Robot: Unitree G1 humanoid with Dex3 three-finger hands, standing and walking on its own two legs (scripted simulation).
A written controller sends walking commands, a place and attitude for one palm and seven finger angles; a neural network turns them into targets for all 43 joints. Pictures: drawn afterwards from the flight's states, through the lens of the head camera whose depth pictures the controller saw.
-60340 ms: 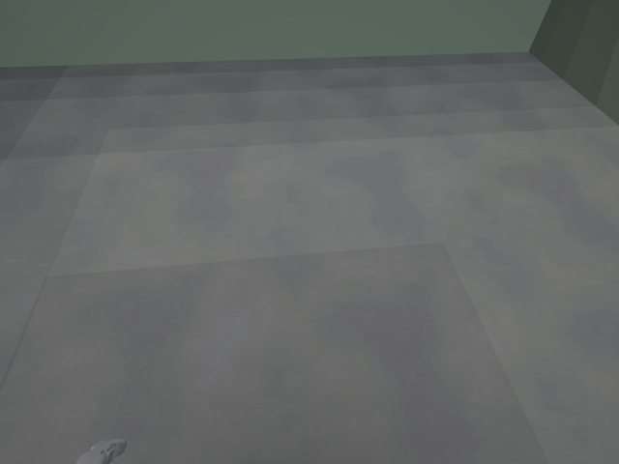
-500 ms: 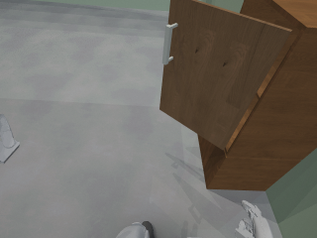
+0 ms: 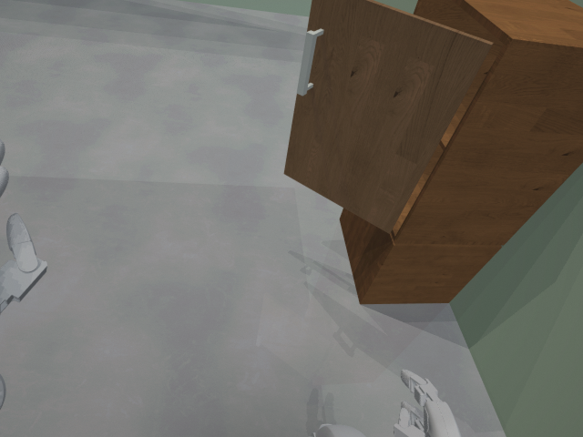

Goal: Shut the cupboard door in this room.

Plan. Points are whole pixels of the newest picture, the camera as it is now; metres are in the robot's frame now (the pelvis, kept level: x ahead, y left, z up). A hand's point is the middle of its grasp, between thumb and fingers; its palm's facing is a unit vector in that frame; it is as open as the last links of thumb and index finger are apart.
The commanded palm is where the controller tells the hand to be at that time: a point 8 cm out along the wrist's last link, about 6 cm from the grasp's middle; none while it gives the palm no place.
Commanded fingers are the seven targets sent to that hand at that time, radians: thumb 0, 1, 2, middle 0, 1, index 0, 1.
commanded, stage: stop stepping back and stand still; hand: left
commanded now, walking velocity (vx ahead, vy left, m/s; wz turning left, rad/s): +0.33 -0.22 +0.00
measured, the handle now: (310, 62) +0.97 -0.03 +0.08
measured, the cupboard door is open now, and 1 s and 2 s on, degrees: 50 50 50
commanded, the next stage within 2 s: let the arm hang, fingers relaxed in 0.48 s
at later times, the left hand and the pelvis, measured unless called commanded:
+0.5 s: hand (48, 319) +0.19 +0.24 +0.15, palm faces +0.37 -0.85 -0.37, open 7.4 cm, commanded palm +0.14 +0.29 +0.17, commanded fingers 0.00 0.90 0.90 -0.20 -0.30 -0.20 -0.30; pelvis -0.02 +0.01 -0.01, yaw -5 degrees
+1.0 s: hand out of the picture +0.04 +0.20 -0.18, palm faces +0.01 -0.98 -0.19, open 6.9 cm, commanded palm none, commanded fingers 0.00 0.90 0.90 -0.20 -0.30 -0.20 -0.30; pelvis -0.01 +0.02 -0.01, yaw +0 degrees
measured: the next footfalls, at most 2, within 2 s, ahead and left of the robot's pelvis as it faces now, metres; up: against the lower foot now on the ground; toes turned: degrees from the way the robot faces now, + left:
right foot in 0.34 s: +0.01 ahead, -0.09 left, -0.01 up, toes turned -3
left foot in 0.60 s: +0.06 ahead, +0.14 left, -0.01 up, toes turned +1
